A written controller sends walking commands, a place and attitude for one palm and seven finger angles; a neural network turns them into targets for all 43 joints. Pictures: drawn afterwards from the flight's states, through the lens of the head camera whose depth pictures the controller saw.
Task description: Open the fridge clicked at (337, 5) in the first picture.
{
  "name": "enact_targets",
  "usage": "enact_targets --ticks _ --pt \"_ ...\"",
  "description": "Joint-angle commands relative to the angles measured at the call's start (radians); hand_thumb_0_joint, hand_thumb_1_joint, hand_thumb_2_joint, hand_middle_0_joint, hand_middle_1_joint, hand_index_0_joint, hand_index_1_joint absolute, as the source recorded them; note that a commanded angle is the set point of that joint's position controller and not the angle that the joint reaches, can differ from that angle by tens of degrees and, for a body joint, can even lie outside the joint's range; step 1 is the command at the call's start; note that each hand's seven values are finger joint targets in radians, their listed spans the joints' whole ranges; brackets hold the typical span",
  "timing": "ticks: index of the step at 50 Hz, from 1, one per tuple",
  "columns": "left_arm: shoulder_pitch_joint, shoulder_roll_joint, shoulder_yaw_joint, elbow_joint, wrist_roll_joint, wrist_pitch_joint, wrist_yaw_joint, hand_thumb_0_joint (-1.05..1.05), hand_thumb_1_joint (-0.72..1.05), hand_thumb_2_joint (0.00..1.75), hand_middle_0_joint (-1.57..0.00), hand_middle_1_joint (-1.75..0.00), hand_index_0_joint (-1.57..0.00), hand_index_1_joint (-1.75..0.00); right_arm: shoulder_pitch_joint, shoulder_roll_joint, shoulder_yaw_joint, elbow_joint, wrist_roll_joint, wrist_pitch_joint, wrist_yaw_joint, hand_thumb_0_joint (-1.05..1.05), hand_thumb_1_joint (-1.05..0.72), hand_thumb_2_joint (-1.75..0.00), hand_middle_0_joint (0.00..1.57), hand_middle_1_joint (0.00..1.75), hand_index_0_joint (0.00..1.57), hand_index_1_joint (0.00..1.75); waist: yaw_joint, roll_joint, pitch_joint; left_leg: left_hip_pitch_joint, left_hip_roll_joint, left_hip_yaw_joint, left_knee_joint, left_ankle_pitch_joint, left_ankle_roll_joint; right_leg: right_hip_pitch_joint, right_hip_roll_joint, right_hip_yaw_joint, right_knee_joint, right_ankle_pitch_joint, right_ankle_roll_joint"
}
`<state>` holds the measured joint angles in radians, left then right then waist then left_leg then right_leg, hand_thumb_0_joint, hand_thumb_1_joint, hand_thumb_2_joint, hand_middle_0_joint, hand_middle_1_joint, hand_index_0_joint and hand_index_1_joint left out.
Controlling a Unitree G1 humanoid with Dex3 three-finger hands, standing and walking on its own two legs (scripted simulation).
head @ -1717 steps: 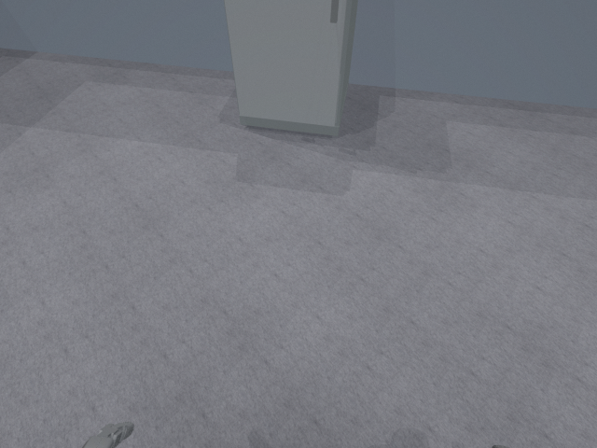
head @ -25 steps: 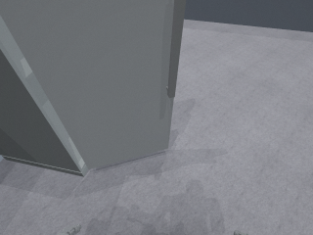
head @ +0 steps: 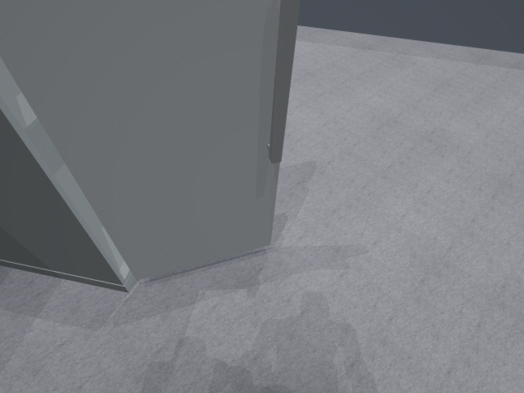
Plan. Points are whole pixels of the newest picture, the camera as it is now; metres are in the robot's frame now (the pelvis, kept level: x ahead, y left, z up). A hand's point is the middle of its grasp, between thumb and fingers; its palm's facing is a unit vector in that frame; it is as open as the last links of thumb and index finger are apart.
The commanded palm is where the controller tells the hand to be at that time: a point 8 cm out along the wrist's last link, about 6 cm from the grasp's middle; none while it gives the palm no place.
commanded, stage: let the arm hang, fingers relaxed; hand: right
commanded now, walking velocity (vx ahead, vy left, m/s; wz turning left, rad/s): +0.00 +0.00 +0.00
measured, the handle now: (279, 70) +0.73 +0.01 +0.12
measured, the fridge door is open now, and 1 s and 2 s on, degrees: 61 61 61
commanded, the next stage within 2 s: look to check the result in 0.34 s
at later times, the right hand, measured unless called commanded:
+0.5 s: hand out of the picture +0.09 -0.20 -0.16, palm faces -0.04 +0.96 -0.28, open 7.4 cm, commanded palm none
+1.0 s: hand out of the picture +0.10 -0.20 -0.16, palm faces -0.04 +0.95 -0.30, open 7.4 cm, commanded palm none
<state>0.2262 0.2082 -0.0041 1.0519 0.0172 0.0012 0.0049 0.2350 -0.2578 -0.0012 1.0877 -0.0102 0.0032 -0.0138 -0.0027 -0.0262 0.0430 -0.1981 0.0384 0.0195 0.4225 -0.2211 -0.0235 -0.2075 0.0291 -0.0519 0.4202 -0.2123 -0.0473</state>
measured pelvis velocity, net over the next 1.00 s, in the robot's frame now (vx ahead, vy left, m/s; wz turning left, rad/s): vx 0.03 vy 0.02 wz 0.01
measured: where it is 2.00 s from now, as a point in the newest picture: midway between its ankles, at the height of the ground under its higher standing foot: outside the picture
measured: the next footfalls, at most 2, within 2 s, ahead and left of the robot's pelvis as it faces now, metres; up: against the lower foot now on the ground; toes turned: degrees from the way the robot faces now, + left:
none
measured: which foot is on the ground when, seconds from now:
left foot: down 0.00-1.00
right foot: down 0.00-1.00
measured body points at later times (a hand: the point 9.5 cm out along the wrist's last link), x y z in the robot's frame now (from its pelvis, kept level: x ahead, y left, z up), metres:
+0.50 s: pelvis +0.02 +0.01 +0.00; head +0.04 +0.01 +0.45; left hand +0.06 +0.28 -0.14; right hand +0.09 -0.25 -0.14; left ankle +0.00 +0.14 -0.74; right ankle +0.01 -0.09 -0.74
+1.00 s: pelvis +0.03 +0.02 +0.01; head +0.05 +0.03 +0.46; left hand +0.10 +0.30 -0.14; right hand +0.11 -0.25 -0.13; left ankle +0.00 +0.14 -0.74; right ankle +0.01 -0.09 -0.74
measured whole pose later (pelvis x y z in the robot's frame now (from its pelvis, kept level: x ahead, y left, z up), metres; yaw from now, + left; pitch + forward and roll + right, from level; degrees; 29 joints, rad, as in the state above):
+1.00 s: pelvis +0.03 +0.02 +0.01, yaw +0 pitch +0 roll +0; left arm 0.11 0.29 0.00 1.11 0.02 0.00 0.01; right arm 0.11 -0.29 0.00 1.11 -0.01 -0.02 -0.01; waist 0.01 0.00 0.05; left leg -0.11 0.00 0.03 0.33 -0.21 0.01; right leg -0.11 0.00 -0.04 0.31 -0.20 -0.01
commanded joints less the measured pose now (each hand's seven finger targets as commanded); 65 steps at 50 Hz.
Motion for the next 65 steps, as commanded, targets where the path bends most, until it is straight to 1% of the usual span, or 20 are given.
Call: enact_targets --ticks 1,7,9,12,13,17,21,22,27,30,35,38,39,43,52,53,54,57,62,65 --pt "0.016 0.17 0.04 -0.031 0.003 -0.018 0.014 0.0 0.9 0.9 -0.2 -0.3 -0.2 -0.3 -0.005 -0.138 -0.027 -0.038 -0.005 -0.026 -0.008 0.0 -0.9 -0.9 0.2 0.3 0.2 0.3 0.006 0.052 -0.008 -0.002 0.063 -0.074 -0.066 0.064 0.059 0.011 -0.137 0.139 -0.122 0.064 -0.01" --pt "-0.022 0.184 0.039 -0.018 0.005 -0.022 0.012 0.0 0.9 0.9 -0.2 -0.3 -0.2 -0.3 -0.047 -0.158 -0.033 -0.042 -0.006 -0.031 -0.007 0.0 -0.9 -0.9 0.2 0.3 0.2 0.3 0.007 0.011 -0.026 0.026 0.072 -0.079 -0.074 0.101 0.056 0.032 -0.134 0.13 -0.127 0.118 -0.002" --pt "-0.03 0.183 0.039 -0.017 0.004 -0.022 0.011 0.0 0.9 0.9 -0.2 -0.3 -0.2 -0.3 -0.056 -0.162 -0.033 -0.043 -0.006 -0.034 -0.008 0.0 -0.9 -0.9 0.2 0.3 0.2 0.3 0.007 0.028 -0.034 0.038 0.075 -0.083 -0.08 0.121 0.057 0.037 -0.133 0.128 -0.122 0.138 0.0" --pt "-0.045 0.2 0.04 -0.012 0.005 -0.024 0.013 0.0 0.9 0.9 -0.2 -0.3 -0.2 -0.3 -0.076 -0.167 -0.035 -0.044 -0.005 -0.035 -0.007 0.0 -0.9 -0.9 0.2 0.3 0.2 0.3 0.009 0.005 -0.048 0.048 0.076 -0.084 -0.082 0.142 0.056 0.056 -0.135 0.126 -0.125 0.167 0.003" --pt "-0.047 0.197 0.04 -0.014 0.003 -0.024 0.012 0.0 0.9 0.9 -0.2 -0.3 -0.2 -0.3 -0.072 -0.171 -0.036 -0.045 -0.006 -0.037 -0.008 0.0 -0.9 -0.9 0.2 0.3 0.2 0.3 0.006 0.019 -0.058 0.056 0.077 -0.081 -0.085 0.156 0.057 0.062 -0.136 0.124 -0.117 0.184 0.002" --pt "-0.061 0.211 0.039 -0.007 0.004 -0.025 0.014 0.0 0.9 0.9 -0.2 -0.3 -0.2 -0.3 -0.093 -0.177 -0.037 -0.043 -0.003 -0.038 -0.006 0.0 -0.9 -0.9 0.2 0.3 0.2 0.3 0.009 0.001 -0.07 0.072 0.08 -0.086 -0.089 0.182 0.058 0.077 -0.138 0.12 -0.121 0.205 0.007" --pt "-0.067 0.217 0.039 -0.002 0.002 -0.024 0.015 0.0 0.9 0.9 -0.2 -0.3 -0.2 -0.3 -0.1 -0.183 -0.036 -0.039 -0.002 -0.039 -0.006 0.0 -0.9 -0.9 0.2 0.3 0.2 0.3 0.01 0.02 -0.087 0.086 0.085 -0.084 -0.096 0.205 0.059 0.092 -0.14 0.12 -0.12 0.22 0.01" --pt "-0.073 0.22 0.039 -0.002 0.002 -0.023 0.015 0.0 0.9 0.9 -0.2 -0.3 -0.2 -0.3 -0.106 -0.185 -0.035 -0.038 -0.002 -0.038 -0.006 0.0 -0.9 -0.9 0.2 0.3 0.2 0.3 0.011 0.021 -0.074 0.079 0.084 -0.084 -0.101 0.199 0.059 0.092 -0.14 0.12 -0.122 0.213 0.011" --pt "-0.077 0.229 0.04 0.004 0.002 -0.021 0.017 0.0 0.9 0.9 -0.2 -0.3 -0.2 -0.3 -0.107 -0.191 -0.035 -0.032 0.0 -0.04 -0.005 0.0 -0.9 -0.9 0.2 0.3 0.2 0.3 0.012 0.023 -0.09 0.087 0.088 -0.085 -0.107 0.235 0.06 0.115 -0.144 0.113 -0.116 0.233 0.013" --pt "-0.078 0.228 0.04 0.007 0.001 -0.018 0.016 0.0 0.9 0.9 -0.2 -0.3 -0.2 -0.3 -0.114 -0.197 -0.034 -0.03 -0.001 -0.039 -0.006 0.0 -0.9 -0.9 0.2 0.3 0.2 0.3 0.015 0.028 -0.071 0.082 0.089 -0.084 -0.115 0.23 0.06 0.11 -0.145 0.109 -0.123 0.217 0.015" --pt "-0.086 0.24 0.042 0.008 0.001 -0.019 0.017 0.0 0.9 0.9 -0.2 -0.3 -0.2 -0.3 -0.121 -0.208 -0.036 -0.027 -0.001 -0.041 -0.006 0.0 -0.9 -0.9 0.2 0.3 0.2 0.3 0.016 0.032 -0.095 0.098 0.089 -0.086 -0.113 0.262 0.061 0.129 -0.148 0.108 -0.122 0.243 0.016" --pt "-0.098 0.242 0.042 0.007 0.0 -0.018 0.017 0.0 0.9 0.9 -0.2 -0.3 -0.2 -0.3 -0.115 -0.21 -0.036 -0.027 -0.002 -0.041 -0.007 0.0 -0.9 -0.9 0.2 0.3 0.2 0.3 0.012 0.038 -0.074 0.085 0.089 -0.089 -0.127 0.245 0.061 0.127 -0.147 0.109 -0.124 0.226 0.015" --pt "-0.1 0.244 0.043 0.009 0.001 -0.018 0.017 0.0 0.9 0.9 -0.2 -0.3 -0.2 -0.3 -0.123 -0.213 -0.036 -0.025 -0.001 -0.041 -0.006 0.0 -0.9 -0.9 0.2 0.3 0.2 0.3 0.016 0.035 -0.071 0.082 0.09 -0.089 -0.127 0.247 0.061 0.128 -0.148 0.106 -0.126 0.223 0.017" --pt "-0.103 0.251 0.045 0.005 0.001 -0.02 0.017 0.0 0.9 0.9 -0.2 -0.3 -0.2 -0.3 -0.126 -0.219 -0.039 -0.028 -0.003 -0.045 -0.007 0.0 -0.9 -0.9 0.2 0.3 0.2 0.3 0.015 0.041 -0.103 0.103 0.09 -0.091 -0.124 0.285 0.063 0.142 -0.151 0.104 -0.121 0.248 0.017" --pt "-0.131 0.275 0.048 0.003 0.002 -0.02 0.018 0.0 0.9 0.9 -0.2 -0.3 -0.2 -0.3 -0.149 -0.235 -0.042 -0.031 -0.001 -0.046 -0.005 0.0 -0.9 -0.9 0.2 0.3 0.2 0.3 0.016 0.019 -0.09 0.106 0.094 -0.094 -0.134 0.294 0.064 0.145 -0.154 0.103 -0.135 0.249 0.022" --pt "-0.126 0.273 0.047 0.003 0.0 -0.021 0.018 0.0 0.9 0.9 -0.2 -0.3 -0.2 -0.3 -0.146 -0.24 -0.044 -0.033 -0.003 -0.047 -0.006 0.0 -0.9 -0.9 0.2 0.3 0.2 0.3 0.015 0.03 -0.103 0.117 0.093 -0.093 -0.134 0.304 0.064 0.146 -0.155 0.102 -0.13 0.256 0.022" --pt "-0.13 0.275 0.047 0.003 0.001 -0.021 0.017 0.0 0.9 0.9 -0.2 -0.3 -0.2 -0.3 -0.153 -0.24 -0.042 -0.034 -0.001 -0.047 -0.006 0.0 -0.9 -0.9 0.2 0.3 0.2 0.3 0.017 0.019 -0.096 0.116 0.096 -0.094 -0.133 0.308 0.065 0.143 -0.155 0.104 -0.133 0.259 0.022" --pt "-0.14 0.286 0.047 0.002 0.001 -0.021 0.017 0.0 0.9 0.9 -0.2 -0.3 -0.2 -0.3 -0.161 -0.246 -0.042 -0.034 0.0 -0.046 -0.004 0.0 -0.9 -0.9 0.2 0.3 0.2 0.3 0.016 0.027 -0.084 0.107 0.094 -0.095 -0.141 0.285 0.063 0.143 -0.156 0.106 -0.141 0.243 0.024" --pt "-0.14 0.297 0.048 -0.001 0.001 -0.022 0.017 0.0 0.9 0.9 -0.2 -0.3 -0.2 -0.3 -0.166 -0.256 -0.044 -0.036 -0.001 -0.048 -0.003 0.0 -0.9 -0.9 0.2 0.3 0.2 0.3 0.017 0.029 -0.112 0.125 0.097 -0.096 -0.142 0.315 0.065 0.16 -0.16 0.103 -0.139 0.263 0.024" --pt "-0.141 0.302 0.047 0.0 0.0 -0.021 0.017 0.0 0.9 0.9 -0.2 -0.3 -0.2 -0.3 -0.172 -0.262 -0.043 -0.037 -0.001 -0.048 -0.003 0.0 -0.9 -0.9 0.2 0.3 0.2 0.3 0.018 0.031 -0.098 0.122 0.097 -0.099 -0.148 0.309 0.063 0.153 -0.159 0.102 -0.143 0.249 0.026"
